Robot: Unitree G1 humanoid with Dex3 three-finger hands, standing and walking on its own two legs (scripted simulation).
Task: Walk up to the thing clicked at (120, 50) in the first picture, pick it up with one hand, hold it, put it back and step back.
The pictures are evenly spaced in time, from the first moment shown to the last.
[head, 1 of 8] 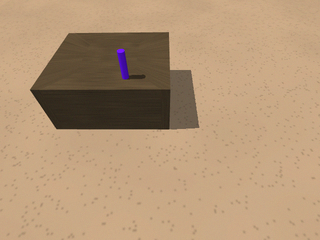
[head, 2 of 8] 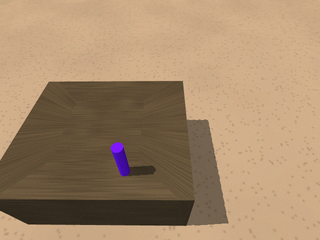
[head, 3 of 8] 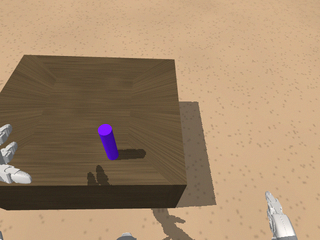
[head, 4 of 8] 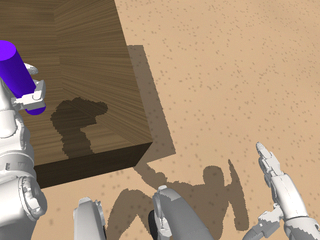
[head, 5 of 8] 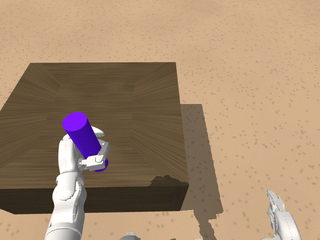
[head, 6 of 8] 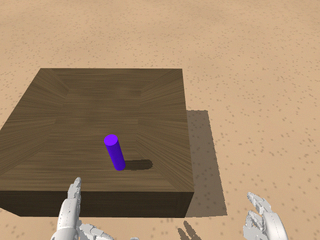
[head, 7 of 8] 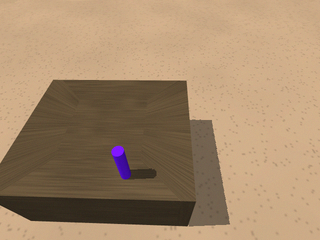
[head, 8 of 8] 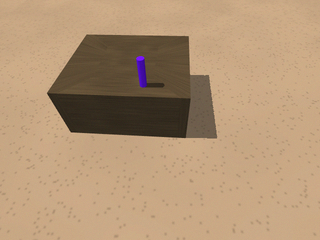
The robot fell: no
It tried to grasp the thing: yes
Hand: left
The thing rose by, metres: 0.28
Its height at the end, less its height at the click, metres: +0.00
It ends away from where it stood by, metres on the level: 0.02
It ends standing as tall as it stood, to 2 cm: yes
